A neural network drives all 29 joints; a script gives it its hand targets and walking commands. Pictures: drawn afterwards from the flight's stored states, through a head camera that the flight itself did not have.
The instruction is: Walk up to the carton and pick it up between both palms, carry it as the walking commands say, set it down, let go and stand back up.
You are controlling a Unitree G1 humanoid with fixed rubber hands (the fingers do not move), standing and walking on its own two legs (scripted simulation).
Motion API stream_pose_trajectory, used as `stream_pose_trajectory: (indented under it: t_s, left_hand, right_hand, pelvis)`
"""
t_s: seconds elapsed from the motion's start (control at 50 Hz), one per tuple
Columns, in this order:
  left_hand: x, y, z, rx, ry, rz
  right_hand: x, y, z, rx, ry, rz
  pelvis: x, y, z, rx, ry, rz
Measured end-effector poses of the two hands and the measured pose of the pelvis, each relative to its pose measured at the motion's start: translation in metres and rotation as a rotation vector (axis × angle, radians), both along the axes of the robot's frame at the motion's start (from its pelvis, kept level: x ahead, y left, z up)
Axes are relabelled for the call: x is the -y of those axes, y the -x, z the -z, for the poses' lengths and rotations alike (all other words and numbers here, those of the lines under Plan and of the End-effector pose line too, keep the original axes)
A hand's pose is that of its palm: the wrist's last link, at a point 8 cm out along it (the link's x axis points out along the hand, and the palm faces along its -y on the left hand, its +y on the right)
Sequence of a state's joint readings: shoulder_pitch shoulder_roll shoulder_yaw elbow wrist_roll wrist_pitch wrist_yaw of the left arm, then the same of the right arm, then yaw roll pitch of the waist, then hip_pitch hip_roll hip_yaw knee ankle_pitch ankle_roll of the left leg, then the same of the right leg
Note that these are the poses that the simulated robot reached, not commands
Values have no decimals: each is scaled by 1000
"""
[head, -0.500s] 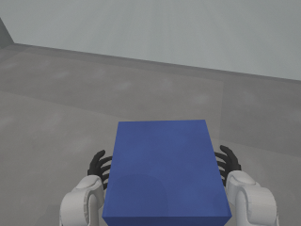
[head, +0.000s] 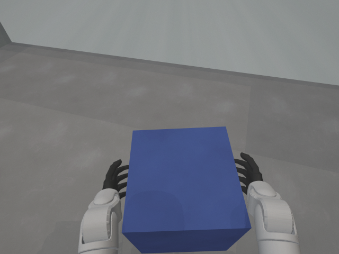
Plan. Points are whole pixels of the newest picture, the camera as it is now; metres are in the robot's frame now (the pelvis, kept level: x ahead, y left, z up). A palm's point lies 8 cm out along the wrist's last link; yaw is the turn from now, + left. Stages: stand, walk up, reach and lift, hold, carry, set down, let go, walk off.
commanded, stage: carry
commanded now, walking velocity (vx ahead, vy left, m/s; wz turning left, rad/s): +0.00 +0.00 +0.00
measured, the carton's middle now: (181, 193) +0.30 +0.01 -0.03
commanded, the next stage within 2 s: none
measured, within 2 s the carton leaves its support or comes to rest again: neither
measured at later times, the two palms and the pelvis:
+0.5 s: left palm (117, 207) +0.24 +0.16 +0.02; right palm (258, 204) +0.25 -0.17 +0.02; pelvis -0.02 -0.01 +0.00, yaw -1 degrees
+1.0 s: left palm (123, 199) +0.26 +0.14 +0.02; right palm (264, 197) +0.26 -0.18 +0.02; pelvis -0.01 -0.02 +0.00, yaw -1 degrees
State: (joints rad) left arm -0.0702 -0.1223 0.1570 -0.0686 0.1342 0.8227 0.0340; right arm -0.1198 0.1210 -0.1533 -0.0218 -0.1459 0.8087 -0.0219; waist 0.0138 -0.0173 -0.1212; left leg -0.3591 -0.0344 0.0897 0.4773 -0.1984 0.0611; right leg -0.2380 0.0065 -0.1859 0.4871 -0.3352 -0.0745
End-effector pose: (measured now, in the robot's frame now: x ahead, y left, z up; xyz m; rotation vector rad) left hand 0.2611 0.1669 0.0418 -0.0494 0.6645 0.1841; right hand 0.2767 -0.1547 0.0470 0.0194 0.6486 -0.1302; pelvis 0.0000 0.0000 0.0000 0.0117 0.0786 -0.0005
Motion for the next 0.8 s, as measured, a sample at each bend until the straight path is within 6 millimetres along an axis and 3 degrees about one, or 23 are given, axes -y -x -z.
stream_pose_trajectory:
  t_s: [0.12,0.28,0.48,0.66,0.8]
  left_hand:
    - [4,9,22,-72,-36,38]
    - [8,7,5,28,-9,25]
    - [12,21,27,-54,-49,55]
    - [14,9,10,20,-48,43]
    - [20,11,21,-33,-57,58]
  right_hand:
    - [4,15,26,-72,24,-15]
    - [9,17,10,28,-6,16]
    - [12,30,30,-55,34,-14]
    - [14,18,17,20,19,-9]
    - [21,21,29,-34,23,-8]
  pelvis:
    - [1,3,1,27,5,4]
    - [2,17,0,8,2,6]
    - [6,17,0,28,3,11]
    - [8,19,0,8,0,11]
    - [12,13,0,10,-2,18]
